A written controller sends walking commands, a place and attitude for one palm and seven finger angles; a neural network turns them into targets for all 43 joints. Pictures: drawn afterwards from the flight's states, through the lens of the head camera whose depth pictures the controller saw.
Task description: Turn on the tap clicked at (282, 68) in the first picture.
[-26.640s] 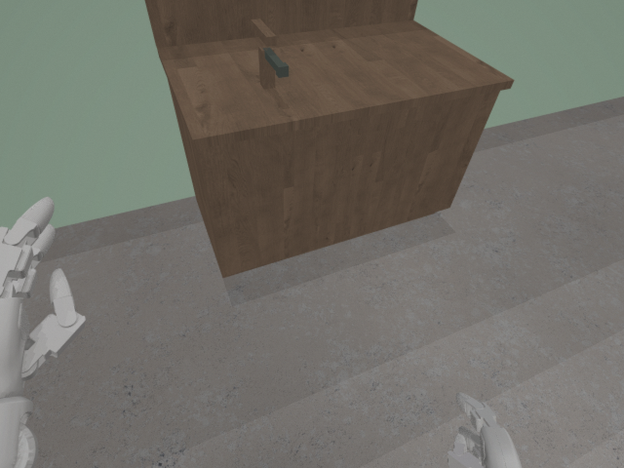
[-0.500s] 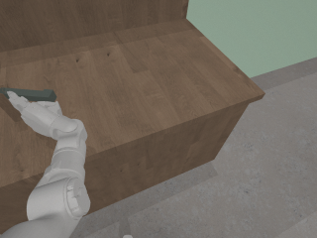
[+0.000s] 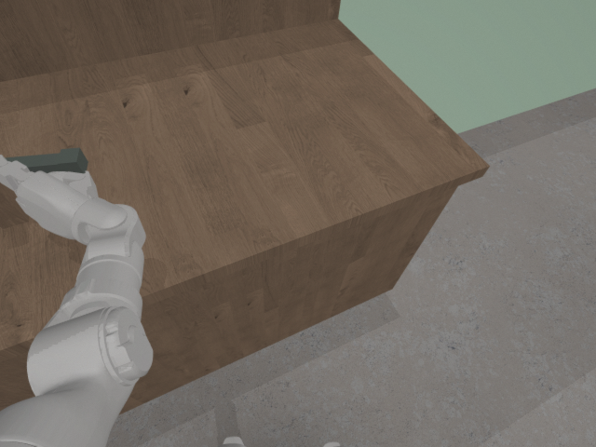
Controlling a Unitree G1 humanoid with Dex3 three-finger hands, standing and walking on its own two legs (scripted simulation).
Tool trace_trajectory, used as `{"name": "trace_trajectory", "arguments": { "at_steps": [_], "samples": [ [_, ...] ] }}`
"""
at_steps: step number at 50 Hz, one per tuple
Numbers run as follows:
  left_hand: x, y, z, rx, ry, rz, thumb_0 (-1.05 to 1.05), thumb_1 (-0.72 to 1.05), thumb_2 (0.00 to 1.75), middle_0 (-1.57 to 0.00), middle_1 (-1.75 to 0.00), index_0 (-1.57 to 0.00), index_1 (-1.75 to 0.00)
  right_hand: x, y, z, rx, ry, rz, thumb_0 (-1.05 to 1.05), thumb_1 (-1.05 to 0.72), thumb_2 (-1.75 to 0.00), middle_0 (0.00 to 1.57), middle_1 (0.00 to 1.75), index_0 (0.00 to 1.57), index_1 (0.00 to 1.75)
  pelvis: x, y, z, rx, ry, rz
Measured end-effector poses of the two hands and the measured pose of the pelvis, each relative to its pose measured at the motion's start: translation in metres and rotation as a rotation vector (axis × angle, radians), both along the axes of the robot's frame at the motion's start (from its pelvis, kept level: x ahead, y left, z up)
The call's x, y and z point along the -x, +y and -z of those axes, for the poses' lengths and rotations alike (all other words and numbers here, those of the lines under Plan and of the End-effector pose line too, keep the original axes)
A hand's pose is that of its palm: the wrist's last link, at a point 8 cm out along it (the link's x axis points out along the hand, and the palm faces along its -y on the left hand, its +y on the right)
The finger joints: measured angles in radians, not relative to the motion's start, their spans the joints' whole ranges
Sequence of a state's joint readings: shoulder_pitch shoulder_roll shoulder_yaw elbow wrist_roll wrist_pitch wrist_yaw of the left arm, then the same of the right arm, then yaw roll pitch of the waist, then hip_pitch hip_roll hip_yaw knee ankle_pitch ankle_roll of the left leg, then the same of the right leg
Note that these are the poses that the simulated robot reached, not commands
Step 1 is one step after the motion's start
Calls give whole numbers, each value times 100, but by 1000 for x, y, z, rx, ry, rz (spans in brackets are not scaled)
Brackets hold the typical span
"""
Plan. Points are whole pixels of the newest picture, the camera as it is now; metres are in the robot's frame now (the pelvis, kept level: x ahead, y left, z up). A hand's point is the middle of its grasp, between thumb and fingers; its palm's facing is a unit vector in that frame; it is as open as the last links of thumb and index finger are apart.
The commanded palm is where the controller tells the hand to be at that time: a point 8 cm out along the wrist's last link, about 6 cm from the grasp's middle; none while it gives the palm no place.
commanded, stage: lift the hand up off the lever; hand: left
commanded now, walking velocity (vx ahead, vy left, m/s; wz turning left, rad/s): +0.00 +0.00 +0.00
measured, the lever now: (73, 162) +0.50 +0.29 +0.08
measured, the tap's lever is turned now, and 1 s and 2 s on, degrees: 75 77 77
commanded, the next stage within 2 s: none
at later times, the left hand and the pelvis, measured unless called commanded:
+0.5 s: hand (79, 175) +0.47 +0.26 +0.09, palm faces +0.85 -0.51 -0.08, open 7.8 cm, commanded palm +0.41 +0.26 +0.10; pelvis +0.01 +0.01 +0.01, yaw +0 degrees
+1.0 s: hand (72, 170) +0.46 +0.26 +0.11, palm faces +0.86 -0.50 -0.10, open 7.8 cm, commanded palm +0.40 +0.27 +0.12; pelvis +0.01 +0.01 +0.01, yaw +0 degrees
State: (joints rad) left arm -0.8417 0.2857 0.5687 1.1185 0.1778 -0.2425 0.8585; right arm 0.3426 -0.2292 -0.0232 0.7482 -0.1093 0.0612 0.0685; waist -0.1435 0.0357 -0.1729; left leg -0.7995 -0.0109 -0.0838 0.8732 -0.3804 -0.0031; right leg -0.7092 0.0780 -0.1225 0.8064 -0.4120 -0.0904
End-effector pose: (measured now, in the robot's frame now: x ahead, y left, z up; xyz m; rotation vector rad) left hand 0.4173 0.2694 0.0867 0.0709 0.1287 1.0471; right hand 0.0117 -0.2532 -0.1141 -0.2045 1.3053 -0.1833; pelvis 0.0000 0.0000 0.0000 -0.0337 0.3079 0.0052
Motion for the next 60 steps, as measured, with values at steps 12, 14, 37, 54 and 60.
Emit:
{"name": "trace_trajectory", "arguments": {
  "at_steps": [12, 14, 37, 54, 60],
  "samples": [
    [-1, 1, -1, 18, -9, 16, 2, 90, 91, -15, -15, -14, -15, 8, 5, -4, -19, 31, 24, 1, -91, -89, 20, 29, 20, 30, -10, 5, -5, 4, -16, 7],
    [1, 1, -2, 25, -13, 11, 2, 90, 91, -15, -15, -15, -15, 6, 7, -5, -21, 26, 26, 1, -91, -89, 20, 29, 20, 30, -11, 6, -6, 4, -22, 8],
    [16, -3, -20, 27, -28, 20, 1, 90, 90, -15, -15, -15, -15, -50, 20, -7, -43, -105, -43, 1, -91, -89, 20, 29, 20, 30, -12, 14, -11, 0, -69, -4],
    [14, 7, -33, 22, -14, 0, 1, 90, 90, -15, -15, -16, -15, -34, 7, -10, -18, -86, -21, 1, -91, -89, 20, 29, 21, 30, -8, 5, -14, -7, -76, -2],
    [15, 5, -37, 16, -22, 11, 1, 90, 90, -15, -15, -15, -15, -27, 2, -11, -10, -72, -10, 1, -91, -89, 20, 29, 20, 30, -9, 4, -16, -8, -86, -4]
  ]
}}
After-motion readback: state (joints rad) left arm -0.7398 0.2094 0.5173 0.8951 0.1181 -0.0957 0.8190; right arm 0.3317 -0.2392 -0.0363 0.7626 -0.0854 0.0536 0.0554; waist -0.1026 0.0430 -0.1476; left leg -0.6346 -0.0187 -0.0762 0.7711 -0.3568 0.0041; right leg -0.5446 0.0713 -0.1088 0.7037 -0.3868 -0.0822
